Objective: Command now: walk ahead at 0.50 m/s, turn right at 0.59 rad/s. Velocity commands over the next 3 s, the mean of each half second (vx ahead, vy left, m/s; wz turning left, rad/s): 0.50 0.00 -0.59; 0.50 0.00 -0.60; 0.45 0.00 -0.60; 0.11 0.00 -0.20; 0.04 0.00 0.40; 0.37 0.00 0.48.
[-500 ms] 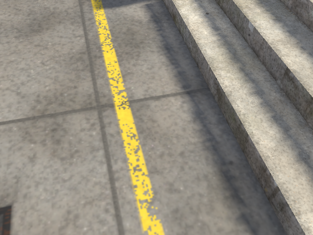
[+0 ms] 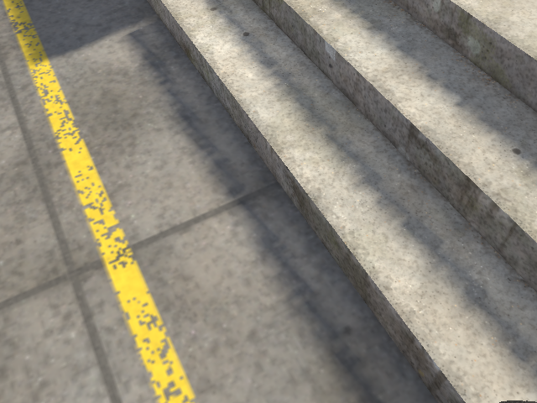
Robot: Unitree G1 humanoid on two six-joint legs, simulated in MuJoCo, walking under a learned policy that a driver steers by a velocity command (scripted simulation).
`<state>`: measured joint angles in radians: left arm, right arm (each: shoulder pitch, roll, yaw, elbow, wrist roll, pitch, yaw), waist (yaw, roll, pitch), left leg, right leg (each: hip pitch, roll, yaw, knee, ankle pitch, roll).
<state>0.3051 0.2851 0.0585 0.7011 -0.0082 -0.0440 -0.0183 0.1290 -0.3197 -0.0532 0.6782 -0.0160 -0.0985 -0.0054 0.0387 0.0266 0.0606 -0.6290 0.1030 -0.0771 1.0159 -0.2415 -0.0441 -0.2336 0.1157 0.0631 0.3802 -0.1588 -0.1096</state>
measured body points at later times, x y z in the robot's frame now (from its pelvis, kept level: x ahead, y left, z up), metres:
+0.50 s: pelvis +0.28 +0.05 +0.00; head +0.31 +0.05 +0.45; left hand +0.50 +0.28 -0.10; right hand +0.28 -0.25 -0.11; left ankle +0.30 +0.15 -0.74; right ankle +0.28 -0.10 -0.66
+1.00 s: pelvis +0.50 -0.09 +0.00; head +0.51 -0.13 +0.45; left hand +0.69 +0.12 -0.10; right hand +0.53 -0.41 -0.09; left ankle +0.64 +0.02 -0.61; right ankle +0.44 -0.14 -0.74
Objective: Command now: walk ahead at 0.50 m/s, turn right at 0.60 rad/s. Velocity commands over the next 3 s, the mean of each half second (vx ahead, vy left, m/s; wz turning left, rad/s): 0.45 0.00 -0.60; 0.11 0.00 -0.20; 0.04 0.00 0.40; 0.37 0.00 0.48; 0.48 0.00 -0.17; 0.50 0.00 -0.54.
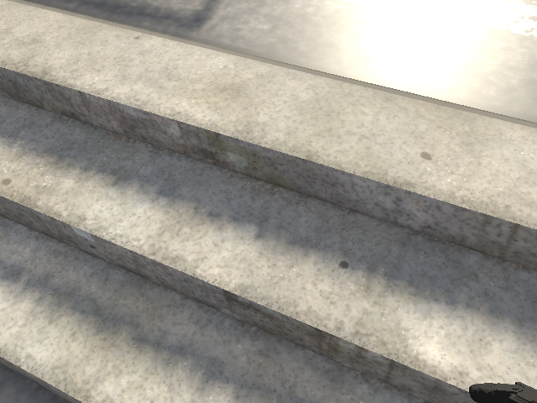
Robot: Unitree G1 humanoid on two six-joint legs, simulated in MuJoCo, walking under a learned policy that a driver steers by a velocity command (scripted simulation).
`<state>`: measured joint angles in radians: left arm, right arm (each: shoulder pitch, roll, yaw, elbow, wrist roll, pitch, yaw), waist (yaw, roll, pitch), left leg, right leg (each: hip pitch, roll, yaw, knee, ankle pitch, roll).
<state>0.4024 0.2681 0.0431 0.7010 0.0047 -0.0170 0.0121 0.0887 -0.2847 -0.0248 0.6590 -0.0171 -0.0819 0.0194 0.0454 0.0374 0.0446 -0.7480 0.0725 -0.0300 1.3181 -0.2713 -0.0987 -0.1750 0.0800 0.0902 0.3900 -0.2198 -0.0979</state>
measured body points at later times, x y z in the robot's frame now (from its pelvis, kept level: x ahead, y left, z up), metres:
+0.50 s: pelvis +0.28 +0.07 +0.10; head +0.29 +0.08 +0.55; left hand +0.54 +0.26 +0.02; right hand +0.26 -0.19 -0.02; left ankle +0.37 +0.16 -0.62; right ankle +0.22 -0.04 -0.41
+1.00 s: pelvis +0.43 -0.06 +0.16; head +0.46 -0.09 +0.61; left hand +0.69 +0.04 +0.07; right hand +0.33 -0.30 +0.02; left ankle +0.37 +0.15 -0.49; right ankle +0.48 -0.21 -0.48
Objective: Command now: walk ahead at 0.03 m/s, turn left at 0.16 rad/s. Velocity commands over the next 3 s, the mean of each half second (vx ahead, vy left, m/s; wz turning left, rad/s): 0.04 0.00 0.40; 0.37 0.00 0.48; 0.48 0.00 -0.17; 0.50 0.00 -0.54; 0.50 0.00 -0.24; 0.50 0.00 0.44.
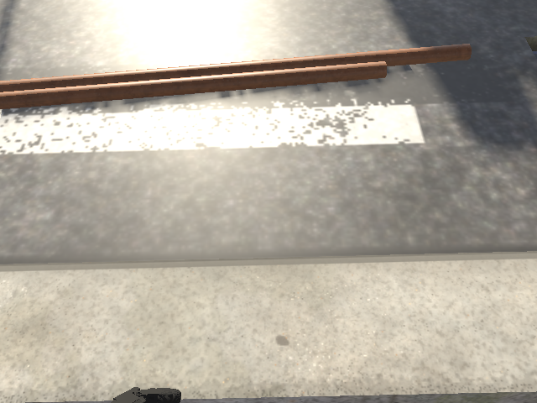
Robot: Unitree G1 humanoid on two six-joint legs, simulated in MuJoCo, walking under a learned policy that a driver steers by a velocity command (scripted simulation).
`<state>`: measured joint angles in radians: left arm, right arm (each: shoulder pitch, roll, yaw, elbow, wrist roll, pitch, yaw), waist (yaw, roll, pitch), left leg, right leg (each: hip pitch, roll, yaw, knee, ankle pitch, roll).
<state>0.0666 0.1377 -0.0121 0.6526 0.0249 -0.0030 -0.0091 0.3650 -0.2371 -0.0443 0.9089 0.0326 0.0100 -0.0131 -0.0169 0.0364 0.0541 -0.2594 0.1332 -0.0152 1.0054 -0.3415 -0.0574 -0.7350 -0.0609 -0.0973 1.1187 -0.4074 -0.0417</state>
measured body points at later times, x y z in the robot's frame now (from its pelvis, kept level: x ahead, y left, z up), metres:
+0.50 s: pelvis +0.08 +0.04 +0.05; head +0.07 +0.07 +0.50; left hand +0.12 +0.32 -0.08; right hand +0.28 -0.17 -0.03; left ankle +0.10 +0.14 -0.65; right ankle +0.09 -0.11 -0.63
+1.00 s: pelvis +0.29 +0.09 +0.09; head +0.29 +0.12 +0.54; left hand +0.44 +0.35 +0.03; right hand +0.29 -0.15 -0.03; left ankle +0.10 +0.14 -0.65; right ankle +0.44 +0.02 -0.37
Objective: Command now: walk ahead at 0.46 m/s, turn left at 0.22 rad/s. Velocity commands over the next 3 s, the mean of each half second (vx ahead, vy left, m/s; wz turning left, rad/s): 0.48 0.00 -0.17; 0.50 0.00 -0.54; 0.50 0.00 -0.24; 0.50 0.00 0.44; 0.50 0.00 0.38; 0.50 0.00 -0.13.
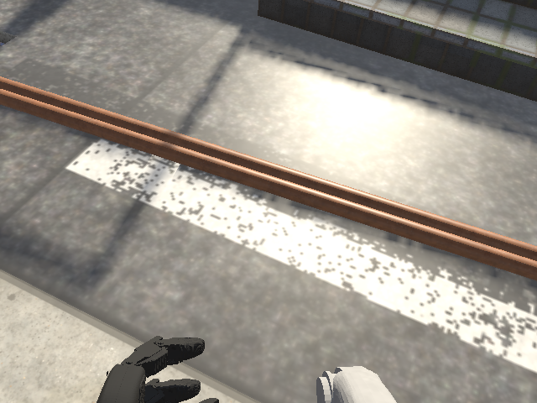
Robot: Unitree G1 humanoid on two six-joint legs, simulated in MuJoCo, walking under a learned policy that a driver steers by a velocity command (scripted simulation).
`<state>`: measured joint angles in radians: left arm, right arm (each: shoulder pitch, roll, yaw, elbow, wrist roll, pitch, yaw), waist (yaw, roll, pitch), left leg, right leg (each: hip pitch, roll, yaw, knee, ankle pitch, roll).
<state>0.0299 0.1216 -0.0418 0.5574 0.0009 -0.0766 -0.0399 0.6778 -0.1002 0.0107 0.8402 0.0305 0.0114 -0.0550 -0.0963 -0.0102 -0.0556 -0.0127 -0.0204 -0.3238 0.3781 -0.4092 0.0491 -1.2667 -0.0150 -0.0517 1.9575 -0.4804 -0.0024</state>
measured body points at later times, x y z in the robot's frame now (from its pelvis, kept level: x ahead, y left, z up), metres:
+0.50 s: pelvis +0.30 -0.11 +0.14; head +0.32 -0.13 +0.59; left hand +0.30 +0.12 +0.01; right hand +0.55 -0.31 +0.09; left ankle +0.52 +0.02 -0.53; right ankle +0.23 -0.16 -0.61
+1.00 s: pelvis +0.61 -0.16 +0.14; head +0.63 -0.19 +0.58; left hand +0.92 -0.04 +0.07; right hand +0.50 -0.44 +0.01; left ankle +0.59 -0.03 -0.61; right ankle +0.68 -0.38 -0.54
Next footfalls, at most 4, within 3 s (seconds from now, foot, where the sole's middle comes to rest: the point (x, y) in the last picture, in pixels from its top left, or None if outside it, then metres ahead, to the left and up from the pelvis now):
0.12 right None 0.27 -0.16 -0.64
0.68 left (256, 337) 0.63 -0.04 -0.64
1.16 right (391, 278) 0.78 -0.41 -0.64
1.70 left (356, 173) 1.17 -0.40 -0.64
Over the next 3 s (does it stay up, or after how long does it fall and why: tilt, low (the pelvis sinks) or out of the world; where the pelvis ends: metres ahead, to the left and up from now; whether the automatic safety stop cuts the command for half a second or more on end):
stays up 1.63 -0.55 0.14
